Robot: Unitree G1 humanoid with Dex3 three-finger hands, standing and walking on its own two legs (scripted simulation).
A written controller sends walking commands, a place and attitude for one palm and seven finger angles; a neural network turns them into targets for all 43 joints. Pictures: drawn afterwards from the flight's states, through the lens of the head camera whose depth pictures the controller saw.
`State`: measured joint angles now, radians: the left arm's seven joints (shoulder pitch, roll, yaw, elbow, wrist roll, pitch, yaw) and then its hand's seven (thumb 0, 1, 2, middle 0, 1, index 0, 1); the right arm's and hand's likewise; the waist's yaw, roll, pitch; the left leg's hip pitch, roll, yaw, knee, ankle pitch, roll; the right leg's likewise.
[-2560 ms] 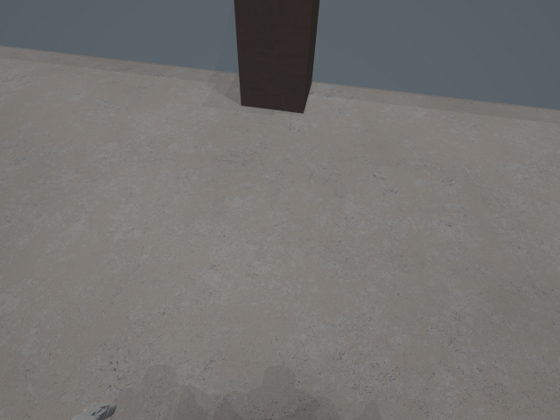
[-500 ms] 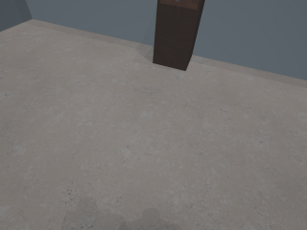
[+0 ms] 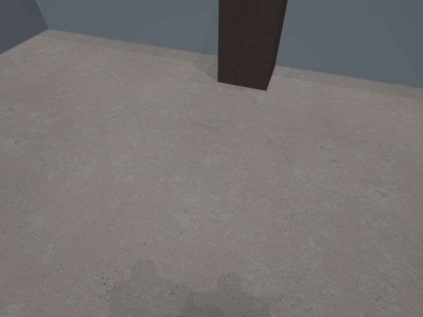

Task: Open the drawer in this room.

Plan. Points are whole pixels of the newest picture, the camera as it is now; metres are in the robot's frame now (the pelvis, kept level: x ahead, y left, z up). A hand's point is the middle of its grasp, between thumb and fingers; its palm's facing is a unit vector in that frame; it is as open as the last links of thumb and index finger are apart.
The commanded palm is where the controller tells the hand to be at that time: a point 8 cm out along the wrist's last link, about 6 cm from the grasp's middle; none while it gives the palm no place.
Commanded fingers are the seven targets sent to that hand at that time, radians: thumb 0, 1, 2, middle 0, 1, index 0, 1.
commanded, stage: stand and wait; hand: left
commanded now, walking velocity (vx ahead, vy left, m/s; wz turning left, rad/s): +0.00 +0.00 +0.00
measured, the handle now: out of the picture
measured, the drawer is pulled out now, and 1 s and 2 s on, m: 0.00 0.00 0.00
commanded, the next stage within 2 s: turn or walk to find it in 1.06 s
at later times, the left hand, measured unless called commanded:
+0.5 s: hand out of the picture -0.01 +0.16 -0.17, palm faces +0.05 -0.98 -0.18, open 7.3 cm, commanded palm none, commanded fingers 0.00 0.90 0.90 -0.20 -0.30 -0.20 -0.30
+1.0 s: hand out of the picture +0.00 +0.19 -0.16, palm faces +0.01 -0.97 -0.24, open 7.3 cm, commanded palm none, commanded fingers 0.00 0.90 0.90 -0.20 -0.30 -0.20 -0.30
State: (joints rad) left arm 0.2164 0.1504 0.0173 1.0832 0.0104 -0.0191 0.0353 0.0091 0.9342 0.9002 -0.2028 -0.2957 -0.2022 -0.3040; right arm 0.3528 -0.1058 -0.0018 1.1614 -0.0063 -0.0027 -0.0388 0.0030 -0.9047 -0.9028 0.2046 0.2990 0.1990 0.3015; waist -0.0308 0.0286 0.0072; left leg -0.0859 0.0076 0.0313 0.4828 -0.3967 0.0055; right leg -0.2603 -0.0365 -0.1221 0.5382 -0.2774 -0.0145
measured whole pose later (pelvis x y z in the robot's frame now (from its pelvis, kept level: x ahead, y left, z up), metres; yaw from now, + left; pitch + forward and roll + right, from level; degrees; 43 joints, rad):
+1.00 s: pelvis -0.03 -0.01 +0.01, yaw -1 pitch -2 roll +0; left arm 0.23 0.22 0.02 1.13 0.01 -0.01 0.02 0.01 0.91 0.90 -0.20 -0.30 -0.20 -0.30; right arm 0.30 -0.20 0.00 1.15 -0.01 -0.01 -0.03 0.00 -0.90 -0.90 0.20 0.30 0.20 0.30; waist 0.00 0.00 0.04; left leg -0.04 0.02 0.04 0.38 -0.30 0.00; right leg -0.20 -0.02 -0.12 0.40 -0.17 -0.03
